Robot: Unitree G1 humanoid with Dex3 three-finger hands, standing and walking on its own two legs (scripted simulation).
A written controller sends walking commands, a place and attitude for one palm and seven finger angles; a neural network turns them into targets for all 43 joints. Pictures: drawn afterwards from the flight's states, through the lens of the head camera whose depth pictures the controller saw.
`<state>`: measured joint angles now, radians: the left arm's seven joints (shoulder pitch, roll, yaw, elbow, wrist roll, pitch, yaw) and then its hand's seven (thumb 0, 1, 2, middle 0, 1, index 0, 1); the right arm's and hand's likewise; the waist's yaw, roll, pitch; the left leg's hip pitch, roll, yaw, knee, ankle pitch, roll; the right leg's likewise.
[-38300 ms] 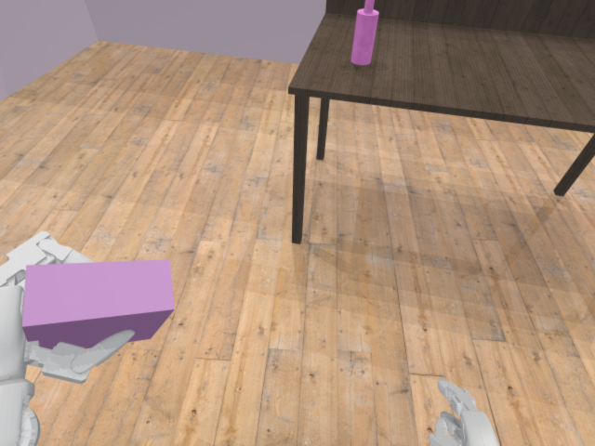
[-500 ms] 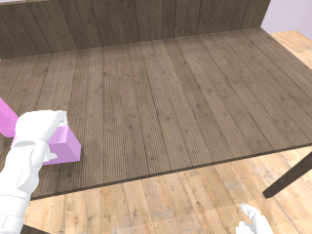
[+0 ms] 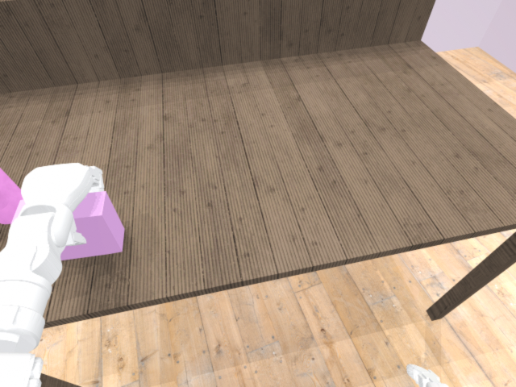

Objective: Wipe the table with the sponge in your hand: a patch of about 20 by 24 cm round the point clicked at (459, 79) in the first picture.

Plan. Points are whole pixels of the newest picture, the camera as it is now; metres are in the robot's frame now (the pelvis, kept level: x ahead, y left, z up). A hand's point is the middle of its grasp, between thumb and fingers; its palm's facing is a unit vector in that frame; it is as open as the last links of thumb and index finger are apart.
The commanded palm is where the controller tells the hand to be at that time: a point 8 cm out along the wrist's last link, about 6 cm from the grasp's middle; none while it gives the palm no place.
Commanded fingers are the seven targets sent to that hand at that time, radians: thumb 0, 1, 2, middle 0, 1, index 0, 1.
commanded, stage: wipe forward along the first lane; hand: left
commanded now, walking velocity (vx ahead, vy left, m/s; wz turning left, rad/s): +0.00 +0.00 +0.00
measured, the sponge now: (79, 233) +0.34 +0.35 +0.02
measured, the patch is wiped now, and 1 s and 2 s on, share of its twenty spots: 0.00 0.10 0.15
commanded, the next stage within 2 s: slide across to the middle lane in 1.18 s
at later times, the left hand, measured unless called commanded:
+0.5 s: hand (75, 179) +0.41 +0.36 +0.08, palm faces -0.15 +0.04 -0.99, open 9.3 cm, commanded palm +0.41 +0.35 +0.11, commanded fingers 0.00 0.10 1.30 -1.20 -1.60 -1.20 -1.60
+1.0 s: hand (79, 158) +0.47 +0.38 +0.07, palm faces -0.17 +0.04 -0.98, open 9.3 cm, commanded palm +0.47 +0.36 +0.11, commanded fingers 0.00 0.10 1.30 -1.20 -1.60 -1.20 -1.60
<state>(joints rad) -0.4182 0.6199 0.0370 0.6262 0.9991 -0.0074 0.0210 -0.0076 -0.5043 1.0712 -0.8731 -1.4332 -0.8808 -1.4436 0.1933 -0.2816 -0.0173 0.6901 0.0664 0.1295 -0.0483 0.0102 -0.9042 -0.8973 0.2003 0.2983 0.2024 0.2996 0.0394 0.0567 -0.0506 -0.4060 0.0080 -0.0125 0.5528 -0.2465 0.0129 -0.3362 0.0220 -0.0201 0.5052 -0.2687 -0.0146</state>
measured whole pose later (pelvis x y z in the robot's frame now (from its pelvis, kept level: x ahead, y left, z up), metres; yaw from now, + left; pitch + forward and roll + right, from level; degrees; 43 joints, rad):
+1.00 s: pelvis +0.01 +0.02 -0.02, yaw -2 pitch +16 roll -3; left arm -0.92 0.82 0.05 1.15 1.12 -0.09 0.05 -0.01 -0.54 1.10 -0.88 -1.41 -0.88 -1.46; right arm 0.33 -0.28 -0.01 0.71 0.06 0.16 -0.03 0.01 -0.90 -0.90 0.20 0.30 0.20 0.30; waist -0.08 0.03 -0.10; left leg -0.69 0.02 0.00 0.72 -0.31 0.04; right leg -0.60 0.03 -0.01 0.61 -0.30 0.01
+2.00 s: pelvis +0.02 +0.01 -0.01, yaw -2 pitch +16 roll -3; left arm -0.94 0.72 0.00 1.13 1.10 0.00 0.06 0.00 -0.49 1.07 -0.84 -1.43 -0.84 -1.47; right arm 0.35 -0.28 -0.03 0.74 0.05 0.16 -0.03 0.00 -0.90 -0.90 0.20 0.30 0.20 0.30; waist -0.11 0.03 -0.10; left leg -0.62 0.03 0.00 0.65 -0.31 0.02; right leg -0.53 0.04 0.00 0.54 -0.29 0.00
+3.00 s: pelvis +0.03 +0.01 +0.00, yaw -1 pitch +9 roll -1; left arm -0.58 0.51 -0.10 0.74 1.01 0.17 0.12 -0.02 -0.46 1.07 -0.79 -1.48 -0.79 -1.53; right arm 0.23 -0.27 -0.02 0.68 0.08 0.20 0.00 0.01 -0.91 -0.90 0.20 0.30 0.20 0.30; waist 0.00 0.06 -0.12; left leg -0.44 0.00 0.00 0.58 -0.30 0.03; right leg -0.36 0.02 0.00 0.51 -0.31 0.00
